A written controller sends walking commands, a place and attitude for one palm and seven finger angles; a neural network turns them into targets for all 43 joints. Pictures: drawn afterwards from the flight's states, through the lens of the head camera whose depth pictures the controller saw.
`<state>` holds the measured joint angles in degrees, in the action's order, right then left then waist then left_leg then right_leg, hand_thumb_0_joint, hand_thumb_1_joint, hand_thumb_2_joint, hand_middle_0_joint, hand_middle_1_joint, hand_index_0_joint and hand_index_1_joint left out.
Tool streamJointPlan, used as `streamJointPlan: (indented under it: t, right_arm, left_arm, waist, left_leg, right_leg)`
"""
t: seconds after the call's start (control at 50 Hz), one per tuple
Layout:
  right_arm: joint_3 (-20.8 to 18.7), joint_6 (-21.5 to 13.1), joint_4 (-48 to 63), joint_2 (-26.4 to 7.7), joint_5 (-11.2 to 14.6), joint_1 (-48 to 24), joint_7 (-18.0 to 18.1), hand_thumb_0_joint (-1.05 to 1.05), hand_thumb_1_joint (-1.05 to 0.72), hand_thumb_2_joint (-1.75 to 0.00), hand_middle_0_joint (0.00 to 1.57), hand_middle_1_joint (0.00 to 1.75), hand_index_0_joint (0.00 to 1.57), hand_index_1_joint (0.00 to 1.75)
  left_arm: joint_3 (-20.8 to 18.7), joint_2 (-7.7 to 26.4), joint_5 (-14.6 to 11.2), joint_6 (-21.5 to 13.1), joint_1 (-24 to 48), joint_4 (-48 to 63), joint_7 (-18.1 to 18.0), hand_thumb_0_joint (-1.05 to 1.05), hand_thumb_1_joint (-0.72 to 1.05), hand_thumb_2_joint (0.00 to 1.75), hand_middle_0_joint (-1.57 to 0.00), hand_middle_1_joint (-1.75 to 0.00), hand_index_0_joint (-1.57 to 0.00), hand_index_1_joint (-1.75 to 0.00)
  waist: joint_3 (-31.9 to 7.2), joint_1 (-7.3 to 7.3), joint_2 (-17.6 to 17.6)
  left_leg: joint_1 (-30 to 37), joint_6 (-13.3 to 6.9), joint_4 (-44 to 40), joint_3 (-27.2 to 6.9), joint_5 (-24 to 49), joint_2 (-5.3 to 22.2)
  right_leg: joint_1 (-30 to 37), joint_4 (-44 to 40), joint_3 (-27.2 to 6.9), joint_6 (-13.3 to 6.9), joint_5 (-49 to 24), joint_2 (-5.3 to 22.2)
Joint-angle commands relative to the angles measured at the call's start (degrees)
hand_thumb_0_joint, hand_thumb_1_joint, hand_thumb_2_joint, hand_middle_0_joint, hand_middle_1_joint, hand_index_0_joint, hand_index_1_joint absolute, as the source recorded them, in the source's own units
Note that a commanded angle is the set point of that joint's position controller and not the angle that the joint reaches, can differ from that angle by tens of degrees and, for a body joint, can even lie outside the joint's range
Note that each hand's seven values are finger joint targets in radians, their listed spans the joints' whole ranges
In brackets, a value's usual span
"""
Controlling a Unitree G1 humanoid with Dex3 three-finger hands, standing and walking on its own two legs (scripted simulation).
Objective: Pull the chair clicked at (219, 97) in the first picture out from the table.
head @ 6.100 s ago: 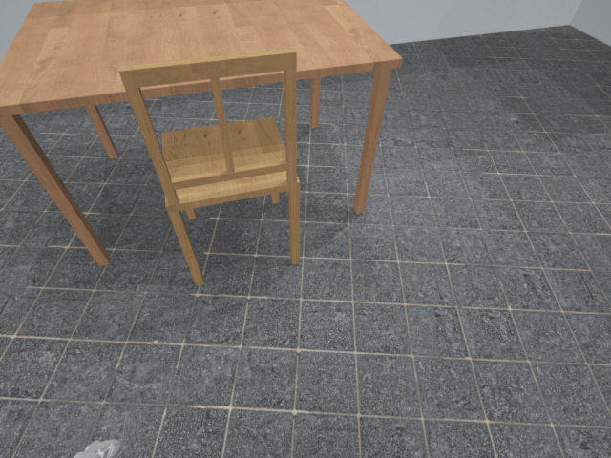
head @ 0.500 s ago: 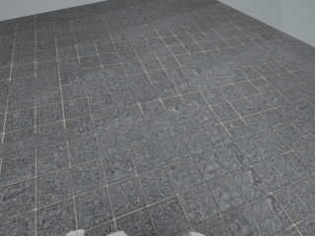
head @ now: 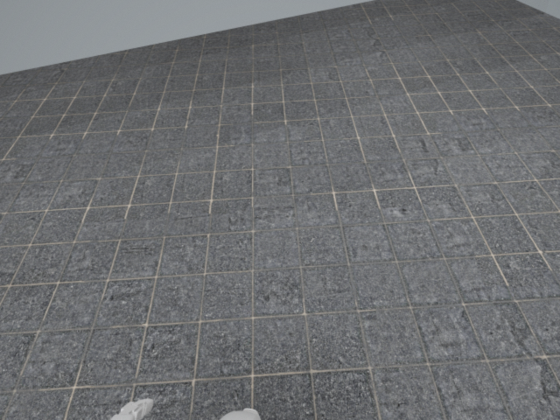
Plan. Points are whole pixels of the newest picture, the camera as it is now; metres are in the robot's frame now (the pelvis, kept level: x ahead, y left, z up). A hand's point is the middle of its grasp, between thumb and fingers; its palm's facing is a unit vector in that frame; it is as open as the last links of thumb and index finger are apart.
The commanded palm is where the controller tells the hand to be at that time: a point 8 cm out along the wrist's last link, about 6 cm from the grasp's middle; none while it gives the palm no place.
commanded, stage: turn to face it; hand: left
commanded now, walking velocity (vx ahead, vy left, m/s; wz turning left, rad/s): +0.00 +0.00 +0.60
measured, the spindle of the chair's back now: out of the picture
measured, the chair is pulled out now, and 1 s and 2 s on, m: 0.00 0.00 0.00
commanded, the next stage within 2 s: none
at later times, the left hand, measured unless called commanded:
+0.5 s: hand out of the picture -0.04 +0.26 -0.17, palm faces +0.36 -0.89 -0.27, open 7.4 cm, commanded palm none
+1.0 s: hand out of the picture -0.03 +0.21 -0.13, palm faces +0.57 -0.77 -0.28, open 7.4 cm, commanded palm none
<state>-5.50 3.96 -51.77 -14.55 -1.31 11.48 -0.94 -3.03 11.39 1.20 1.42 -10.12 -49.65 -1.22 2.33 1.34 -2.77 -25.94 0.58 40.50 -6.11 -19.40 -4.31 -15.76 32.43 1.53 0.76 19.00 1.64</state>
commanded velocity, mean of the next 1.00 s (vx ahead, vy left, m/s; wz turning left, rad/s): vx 0.00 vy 0.00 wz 0.60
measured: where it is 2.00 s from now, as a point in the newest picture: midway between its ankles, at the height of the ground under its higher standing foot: outside the picture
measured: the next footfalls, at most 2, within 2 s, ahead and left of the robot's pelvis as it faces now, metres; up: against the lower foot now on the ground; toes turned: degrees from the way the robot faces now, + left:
left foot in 0.38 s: -0.01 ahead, +0.14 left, +0.00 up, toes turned +21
right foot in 0.78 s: +0.11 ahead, -0.08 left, +0.00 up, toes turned +27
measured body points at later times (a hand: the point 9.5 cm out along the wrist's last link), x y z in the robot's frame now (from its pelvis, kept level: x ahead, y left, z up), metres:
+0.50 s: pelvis -0.01 +0.03 +0.00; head +0.02 +0.06 +0.45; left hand -0.06 +0.31 -0.15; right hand +0.18 -0.18 -0.12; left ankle -0.04 +0.13 -0.73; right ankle +0.00 -0.13 -0.66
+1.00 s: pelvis +0.00 -0.01 +0.01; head +0.04 -0.01 +0.46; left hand -0.06 +0.25 -0.11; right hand +0.21 -0.19 -0.14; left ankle -0.10 +0.10 -0.65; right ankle +0.07 -0.10 -0.73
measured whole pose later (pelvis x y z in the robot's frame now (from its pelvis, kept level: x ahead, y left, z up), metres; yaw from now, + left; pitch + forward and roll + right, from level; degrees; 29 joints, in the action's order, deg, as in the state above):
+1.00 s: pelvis +0.00 -0.01 +0.01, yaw +38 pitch -1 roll +2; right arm -5.5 5.2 -52.9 -15.7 -1.3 11.4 -2.2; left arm -1.4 10.4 1.7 1.1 -10.8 -48.8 -1.2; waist 4.5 1.9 -1.4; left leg -26.7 3.7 61.9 0.8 -24.1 0.8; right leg -12.5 30.0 9.0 0.3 16.1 7.0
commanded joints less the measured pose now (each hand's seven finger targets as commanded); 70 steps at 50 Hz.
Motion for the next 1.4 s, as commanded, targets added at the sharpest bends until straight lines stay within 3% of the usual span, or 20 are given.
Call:
streamJointPlan:
  t: [0.0, 0.06, 0.24, 0.3, 0.32, 0.36, 0.4, 0.5, 0.72, 0.74, 0.76, 0.78, 0.86, 1.02, 1.1, 1.12, 1.14, 1.16, 1.26, 1.38]
  right_arm:
    - [-1.74, -0.92, 5.8, -6.18, -0.25, -3.08, -0.38, 0.0, -0.9, -0.9, 0.2, 0.3, 0.2, 0.3]
    - [-1.08, -0.68, 3.99, -4.76, 0.11, -1.29, -1.09, 0.0, -0.9, -0.9, 0.2, 0.3, 0.2, 0.3]
    - [0.67, -1.22, 5.72, -3.09, 0.75, -8.83, -1.19, 0.0, -0.9, -0.9, 0.2, 0.3, 0.2, 0.3]
    - [0.65, -2.0, 5.29, -4.02, 0.66, -5.27, -0.87, 0.0, -0.9, -0.9, 0.2, 0.3, 0.2, 0.3]
    - [0.14, -2.39, 4.58, -5.9, 0.5, -2.14, -0.85, 0.0, -0.9, -0.9, 0.2, 0.3, 0.2, 0.3]
    - [-2.75, -3.08, 3.49, -17.14, 0.43, 5.89, -0.2, 0.0, -0.9, -0.9, 0.2, 0.3, 0.2, 0.3]
    - [-2.26, -3.11, 2.08, -15.02, 0.45, 7.07, 1.06, 0.0, -0.9, -0.9, 0.2, 0.3, 0.2, 0.3]
    - [-0.59, -3.4, 4.68, -10.59, 0.13, -2.45, 1.22, 0.0, -0.9, -0.9, 0.2, 0.3, 0.2, 0.3]
    - [-1.57, -2.28, 5.15, -10.47, 0.21, -3.53, 0.78, 0.0, -0.9, -0.9, 0.2, 0.3, 0.2, 0.3]
    - [-1.37, -2.37, 5.59, -8.77, 0.66, -3.2, 0.62, 0.0, -0.9, -0.9, 0.2, 0.3, 0.2, 0.3]
    - [-0.69, -2.48, 6.6, -4.39, 1.11, -1.56, 0.27, 0.0, -0.9, -0.9, 0.2, 0.3, 0.2, 0.3]
    - [-0.95, -2.21, 7.73, -5.2, 0.65, -2.06, 0.22, 0.0, -0.9, -0.9, 0.2, 0.3, 0.2, 0.3]
    - [-1.21, -0.55, 3.98, -5.42, -0.08, -1.15, -0.96, 0.0, -0.9, -0.9, 0.2, 0.3, 0.2, 0.3]
    - [0.47, -1.09, 5.2, -3.17, 0.72, -6.77, -1.31, 0.0, -0.9, -0.9, 0.2, 0.3, 0.2, 0.3]
    - [0.48, -2.16, 4.49, -4.46, 0.69, -2.15, -0.87, 0.0, -0.9, -0.9, 0.2, 0.3, 0.2, 0.3]
    - [-0.2, -2.59, 3.87, -7.02, 0.54, 0.66, -0.87, 0.0, -0.9, -0.9, 0.2, 0.3, 0.2, 0.3]
    - [-1.83, -3.15, 3.99, -13.48, 0.09, 3.8, -0.52, 0.0, -0.9, -0.9, 0.2, 0.3, 0.2, 0.3]
    - [-2.63, -2.79, 2.81, -17.25, 0.38, 7.78, -0.19, 0.0, -0.9, -0.9, 0.2, 0.3, 0.2, 0.3]
    - [-0.49, -3.23, 4.77, -10.63, 0.04, -2.61, 1.18, 0.0, -0.9, -0.9, 0.2, 0.3, 0.2, 0.3]
    - [-0.93, -2.71, 4.31, -11.02, 0.0, -1.1, 0.95, 0.0, -0.9, -0.9, 0.2, 0.3, 0.2, 0.3]
  left_arm:
    - [-2.68, 12.01, -0.13, -1.52, 1.06, 5.24, -0.97, 0.0, 0.9, 0.9, -0.2, -0.3, -0.2, -0.3]
    - [-1.65, 9.42, 0.09, -2.24, 1.02, 4.9, -0.8, 0.0, 0.9, 0.9, -0.2, -0.3, -0.2, -0.3]
    - [-2.86, 13.81, 0.61, -1.41, -6.33, 1.81, -0.51, 0.0, 0.9, 0.9, -0.2, -0.3, -0.2, -0.3]
    - [-3.28, 14.18, 0.29, -0.96, -5.66, 1.21, -0.32, 0.0, 0.9, 0.9, -0.2, -0.3, -0.2, -0.3]
    - [-3.42, 14.0, -0.23, -0.72, -5.06, 1.47, -0.15, 0.0, 0.9, 0.9, -0.2, -0.3, -0.2, -0.3]
    - [-1.96, 7.68, -0.61, -0.55, -3.14, 5.67, 0.54, 0.0, 0.9, 0.9, -0.2, -0.3, -0.2, -0.3]
    - [-2.07, 7.71, -0.44, 0.11, 2.23, 5.89, -0.21, 0.0, 0.9, 0.9, -0.2, -0.3, -0.2, -0.3]
    - [-2.34, 8.03, -0.5, 0.29, -0.26, 3.2, 0.79, 0.0, 0.9, 0.9, -0.2, -0.3, -0.2, -0.3]
    - [-1.95, 7.98, -1.04, -0.93, -3.41, 4.68, 0.04, 0.0, 0.9, 0.9, -0.2, -0.3, -0.2, -0.3]
    - [-2.43, 10.08, -0.79, -1.56, -5.54, 4.35, -0.21, 0.0, 0.9, 0.9, -0.2, -0.3, -0.2, -0.3]
    - [-3.68, 15.64, 0.3, -2.15, -6.67, 4.42, -0.8, 0.0, 0.9, 0.9, -0.2, -0.3, -0.2, -0.3]
    - [-3.61, 18.51, 0.25, -1.76, -6.13, 5.36, -0.77, 0.0, 0.9, 0.9, -0.2, -0.3, -0.2, -0.3]
    - [-1.81, 10.69, 0.09, -1.78, 2.9, 6.63, -0.72, 0.0, 0.9, 0.9, -0.2, -0.3, -0.2, -0.3]
    - [-2.74, 13.81, 0.7, -1.34, -4.25, 3.23, -0.56, 0.0, 0.9, 0.9, -0.2, -0.3, -0.2, -0.3]
    - [-3.45, 14.23, 0.2, -0.71, -3.89, 2.32, -0.27, 0.0, 0.9, 0.9, -0.2, -0.3, -0.2, -0.3]
    - [-3.38, 13.34, -0.33, -0.33, -3.99, 2.58, -0.04, 0.0, 0.9, 0.9, -0.2, -0.3, -0.2, -0.3]
    - [-2.96, 9.94, -0.74, -0.03, -4.52, 4.46, 0.42, 0.0, 0.9, 0.9, -0.2, -0.3, -0.2, -0.3]
    - [-1.74, 7.76, -0.31, 0.08, -0.22, 6.96, 0.42, 0.0, 0.9, 0.9, -0.2, -0.3, -0.2, -0.3]
    - [-2.51, 8.42, -0.29, 0.52, -0.32, 3.43, 0.84, 0.0, 0.9, 0.9, -0.2, -0.3, -0.2, -0.3]
    - [-2.11, 7.91, -0.45, 0.45, 0.77, 4.43, 0.65, 0.0, 0.9, 0.9, -0.2, -0.3, -0.2, -0.3]
  waist:
    - [0.03, -0.4, 14.59]
    - [-0.08, 0.29, 13.04]
    - [-2.99, -4.53, 15.96]
    - [-5.63, -2.94, 14.81]
    - [-7.17, -0.86, 12.03]
    - [-11.31, 3.55, -16.35]
    - [-10.26, 4.02, -10.95]
    - [-5.21, -0.41, -5.7]
    - [-6.3, -2.54, -5.3]
    - [-6.95, -3.64, -0.41]
    - [-8.14, -3.92, 16.02]
    - [-6.84, -4.09, 17.65]
    - [0.63, 0.02, 13.28]
    - [-2.82, -4.04, 15.48]
    - [-6.55, -1.93, 14.68]
    - [-7.89, -0.04, 8.47]
    - [-9.96, 1.82, -8.97]
    - [-8.89, 4.04, -14.95]
    - [-3.29, -0.53, -6.81]
    - [-3.92, 0.69, -5.37]
  left_leg:
    - [-10.16, 1.7, 27.7, 1.51, -6.71, 4.29]
    - [-8.71, 3.67, 28.33, 5.43, -1.44, 5.4]
    - [-0.16, 3.47, 5.51, 11.97, -5.95, 5.58]
    - [7.66, 2.34, -8.2, 13.72, 0.7, 4.71]
    - [15.28, 1.47, -15.61, 12.48, 8.21, 5.44]
    - [33.14, -11.3, -17.93, -16.28, 47.82, 28.87]
    - [28.53, -13.5, -16.46, -13.46, 42.59, 26.43]
    - [17.91, -9.17, -18.95, -4.89, 32.81, 17.19]
    - [9.63, -7.47, -13.45, -13.23, 26.52, 13.04]
    - [3.92, -4.58, -8.78, -11.28, 19.33, 10.09]
    - [-7.25, 0.36, 4.11, -0.88, -0.02, 1.88]
    - [-8.42, 1.98, 17.1, 2.19, -15.56, 0.79]
    - [-6.92, 2.67, 31.04, 3.69, -3.67, 5.59]
    - [0.03, 3.46, 7.72, 11.05, -6.77, 5.38]
    - [10.39, 2.14, -9.99, 12.81, 2.64, 4.7]
    - [19.22, 1.12, -16.42, 10.18, 10.39, 6.41]
    - [28.94, -5.29, -18.86, -8.84, 26.15, 20.19]
    - [27.66, -12.04, -20.0, -16.85, 39.59, 28.99]
    - [15.08, -8.91, -21.11, -6.92, 22.06, 17.59]
    - [16.17, -10.18, -21.36, -10.78, 18.36, 16.94]
  right_leg:
    - [0.71, -19.2, -16.35, -7.86, -3.07, 20.27]
    - [4.8, -14.19, -3.46, -6.6, -18.22, 15.71]
    - [11.97, -8.83, 2.13, -7.52, -31.35, 19.16]
    - [11.9, -2.15, 5.71, -4.51, -32.48, 18.57]
    - [7.53, 3.88, 7.65, -2.08, -29.05, 17.87]
    - [-19.6, 27.64, 7.98, 5.25, 19.54, 6.68]
    - [-21.53, 35.32, 0.14, 4.51, 16.3, 6.44]
    - [-14.27, 29.83, -0.43, 4.96, 5.61, 4.68]
    - [4.55, -2.58, 0.85, 3.53, -3.21, -0.61]
    - [12.25, -10.73, -2.1, 2.81, -7.79, 2.96]
    - [19.8, -16.28, -17.77, -2.51, -11.31, 18.84]
    - [12.83, -17.13, -23.19, -9.09, -15.69, 29.07]
    - [1.88, -15.87, -6.26, -7.05, -9.71, 17.73]
    - [9.97, -10.29, 1.98, -7.73, -26.12, 19.11]
    - [9.28, -1.19, 6.58, -3.74, -27.36, 18.59]
    - [2.34, 5.77, 8.05, -1.03, -21.4, 17.4]
    - [-12.72, 18.44, 10.32, 3.63, 0.07, 10.09]
    - [-19.45, 28.14, 6.23, 4.86, 20.76, 6.22]
    - [-16.13, 32.97, -0.37, 4.41, 5.04, 5.72]
    - [-12.47, 21.03, -0.12, 4.41, 6.01, 2.78]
